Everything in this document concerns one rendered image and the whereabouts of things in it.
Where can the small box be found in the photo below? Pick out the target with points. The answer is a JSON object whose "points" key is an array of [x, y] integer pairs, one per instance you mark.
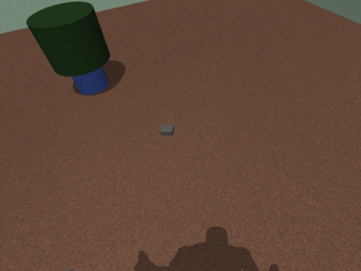
{"points": [[167, 130]]}

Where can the potted plant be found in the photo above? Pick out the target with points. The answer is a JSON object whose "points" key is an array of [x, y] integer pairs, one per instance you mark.
{"points": [[71, 38]]}

